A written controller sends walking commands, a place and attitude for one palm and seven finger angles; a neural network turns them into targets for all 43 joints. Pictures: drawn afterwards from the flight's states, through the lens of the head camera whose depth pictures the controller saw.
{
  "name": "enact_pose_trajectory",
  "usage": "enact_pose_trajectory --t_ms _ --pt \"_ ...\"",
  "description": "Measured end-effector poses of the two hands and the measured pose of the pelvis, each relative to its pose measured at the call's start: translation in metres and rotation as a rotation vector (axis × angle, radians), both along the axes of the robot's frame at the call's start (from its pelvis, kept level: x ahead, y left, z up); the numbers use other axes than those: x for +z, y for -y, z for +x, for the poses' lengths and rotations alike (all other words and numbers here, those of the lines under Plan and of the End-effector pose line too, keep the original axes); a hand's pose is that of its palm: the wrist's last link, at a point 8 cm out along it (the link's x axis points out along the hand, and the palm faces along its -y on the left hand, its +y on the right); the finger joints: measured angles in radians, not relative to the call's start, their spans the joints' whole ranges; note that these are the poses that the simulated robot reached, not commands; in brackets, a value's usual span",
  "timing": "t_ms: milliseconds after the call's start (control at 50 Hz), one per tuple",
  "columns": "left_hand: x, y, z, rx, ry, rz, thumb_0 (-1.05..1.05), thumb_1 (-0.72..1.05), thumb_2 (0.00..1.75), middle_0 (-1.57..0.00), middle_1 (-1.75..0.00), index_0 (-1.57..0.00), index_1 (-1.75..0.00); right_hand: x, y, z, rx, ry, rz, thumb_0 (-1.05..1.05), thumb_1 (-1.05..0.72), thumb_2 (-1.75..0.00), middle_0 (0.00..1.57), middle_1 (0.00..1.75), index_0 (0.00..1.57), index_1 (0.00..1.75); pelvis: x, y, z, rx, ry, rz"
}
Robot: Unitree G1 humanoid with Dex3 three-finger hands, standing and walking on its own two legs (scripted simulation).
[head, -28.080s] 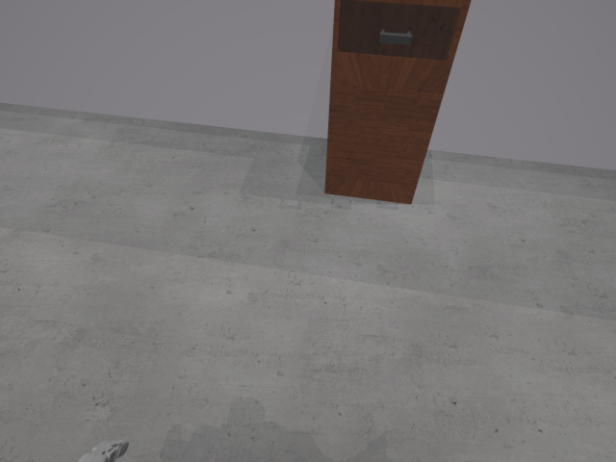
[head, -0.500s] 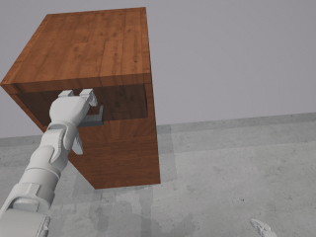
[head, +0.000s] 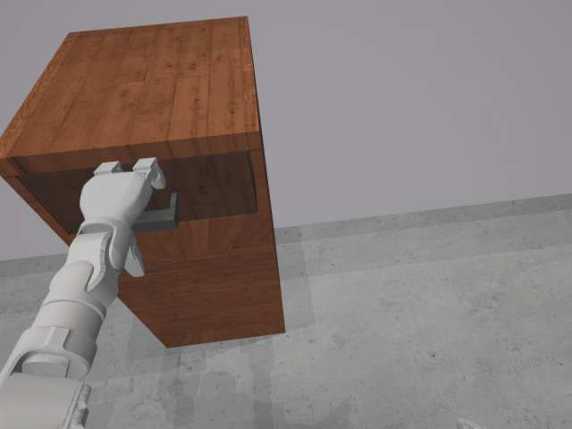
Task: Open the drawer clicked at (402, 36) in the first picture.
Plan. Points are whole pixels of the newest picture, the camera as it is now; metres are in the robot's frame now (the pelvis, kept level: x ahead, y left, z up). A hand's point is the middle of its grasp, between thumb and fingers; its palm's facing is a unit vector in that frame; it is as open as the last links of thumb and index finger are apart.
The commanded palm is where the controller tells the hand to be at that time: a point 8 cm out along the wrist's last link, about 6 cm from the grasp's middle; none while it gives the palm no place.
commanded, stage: re-aim the fingers above the handle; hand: left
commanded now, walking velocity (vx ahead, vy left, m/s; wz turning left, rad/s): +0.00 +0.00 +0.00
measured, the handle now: (149, 211) +0.46 +0.27 +0.01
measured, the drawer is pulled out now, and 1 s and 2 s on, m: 0.00 0.00 0.00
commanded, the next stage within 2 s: lower the fingers behind the handle in 1.48 s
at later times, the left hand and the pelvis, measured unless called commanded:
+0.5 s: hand (124, 213) +0.41 +0.27 +0.07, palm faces +0.03 +0.00 -1.00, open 13.8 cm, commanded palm +0.38 +0.27 +0.13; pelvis +0.00 +0.01 +0.00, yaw -1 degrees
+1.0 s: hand (136, 204) +0.42 +0.25 +0.08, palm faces +0.04 +0.01 -1.00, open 13.8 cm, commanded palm +0.39 +0.28 +0.13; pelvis +0.00 +0.01 +0.00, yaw -1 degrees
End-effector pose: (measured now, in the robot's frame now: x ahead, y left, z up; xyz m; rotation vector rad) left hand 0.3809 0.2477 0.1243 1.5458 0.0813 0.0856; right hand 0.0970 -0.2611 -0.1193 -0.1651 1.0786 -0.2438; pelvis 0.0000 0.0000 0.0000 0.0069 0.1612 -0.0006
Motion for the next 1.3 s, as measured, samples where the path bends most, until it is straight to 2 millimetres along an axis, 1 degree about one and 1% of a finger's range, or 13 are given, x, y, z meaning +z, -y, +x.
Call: enact_pose_trajectory --t_ms 160,320,380,500,620,660,720,820,900,980,1160,1220,1300 --pt "0.001 -0.022 -0.003 0.078 -0.017 0.038 0.00 -0.48 0.30 -0.32 -1.20 -0.32 -1.20 -0.002 -0.003 -0.006 0.015 -0.015 -0.002 0.01 -0.91 -0.89 0.20 0.30 0.20 0.30 0.000 -0.003 -0.005 0.016 -0.006 -0.005" --pt "0.001 0.007 0.005 -0.035 -0.016 -0.010 0.00 -0.48 0.30 -0.32 -1.20 -0.32 -1.20 0.001 -0.008 -0.005 0.010 0.001 -0.005 0.01 -0.91 -0.89 0.20 0.30 0.20 0.30 0.000 -0.008 -0.005 0.013 0.000 -0.007" --pt "0.001 0.011 0.008 -0.045 0.006 -0.017 0.00 -0.49 0.30 -0.32 -1.20 -0.32 -1.20 0.002 -0.010 -0.005 0.003 0.011 0.001 0.01 -0.91 -0.89 0.20 0.30 0.20 0.30 0.000 -0.008 -0.005 0.002 0.000 -0.005" --pt "0.003 -0.014 0.004 0.048 0.029 0.022 0.00 -0.48 0.30 -0.32 -1.20 -0.32 -1.20 0.000 -0.015 -0.006 -0.002 0.010 0.021 0.01 -0.91 -0.89 0.20 0.30 0.20 0.30 0.000 -0.009 -0.004 -0.013 -0.007 -0.003" --pt "-0.001 -0.040 -0.009 0.135 -0.045 0.039 0.00 -0.48 0.30 -0.32 -1.20 -0.32 -1.20 -0.001 -0.014 -0.004 0.020 -0.012 0.018 0.01 -0.91 -0.89 0.20 0.30 0.21 0.30 0.002 -0.008 -0.002 0.008 -0.004 -0.007" --pt "-0.004 -0.035 -0.011 0.106 -0.071 0.027 0.00 -0.48 0.30 -0.32 -1.20 -0.32 -1.20 0.000 -0.013 -0.001 0.032 -0.014 0.004 0.01 -0.91 -0.89 0.20 0.30 0.21 0.30 0.002 -0.009 -0.001 0.021 0.000 -0.009" --pt "-0.006 -0.014 -0.009 0.009 -0.072 0.009 0.00 -0.48 0.30 -0.32 -1.20 -0.32 -1.20 0.002 -0.011 0.004 0.047 -0.007 -0.019 0.01 -0.91 -0.89 0.20 0.30 0.21 0.30 0.001 -0.009 -0.001 0.033 0.005 -0.012" --pt "-0.001 0.018 0.006 -0.115 0.006 -0.019 0.00 -0.49 0.30 -0.32 -1.20 -0.32 -1.20 0.005 -0.010 0.012 0.039 0.023 -0.028 0.01 -0.91 -0.89 0.20 0.30 0.20 0.30 -0.001 -0.010 -0.003 0.023 -0.001 -0.010" --pt "0.006 0.009 0.019 -0.042 0.064 -0.003 0.00 -0.49 0.30 -0.32 -1.20 -0.32 -1.20 0.003 -0.012 0.011 0.021 0.030 -0.008 0.01 -0.91 -0.89 0.20 0.30 0.20 0.30 -0.001 -0.008 -0.003 -0.001 -0.012 -0.004" --pt "0.007 0.003 0.022 0.008 0.047 0.025 0.00 -0.48 0.30 -0.37 -1.25 -0.32 -1.20 -0.002 -0.016 0.005 0.014 0.004 0.024 0.01 -0.91 -0.89 0.20 0.30 0.20 0.30 0.000 -0.007 -0.001 -0.013 -0.021 -0.002" --pt "-0.011 -0.037 0.003 0.137 -0.121 0.025 0.00 -0.48 0.30 -0.34 -1.22 -0.32 -1.21 -0.001 -0.006 -0.006 -0.001 -0.039 0.007 0.01 -0.91 -0.89 0.20 0.30 0.21 0.30 0.003 -0.001 0.005 0.000 -0.013 -0.004" --pt "-0.012 -0.030 -0.002 0.059 -0.112 0.018 0.00 -0.48 0.30 -0.33 -1.21 -0.32 -1.20 0.001 0.002 -0.006 0.011 -0.047 -0.028 0.01 -0.91 -0.89 0.20 0.30 0.21 0.30 0.002 -0.001 0.005 0.016 -0.012 -0.009" --pt "-0.005 -0.004 -0.003 -0.074 -0.026 -0.005 0.00 -0.48 0.30 -0.33 -1.21 -0.32 -1.20 0.002 0.008 -0.001 0.019 -0.039 -0.053 0.01 -0.91 -0.89 0.20 0.30 0.20 0.30 -0.001 -0.004 0.004 0.027 -0.012 -0.014"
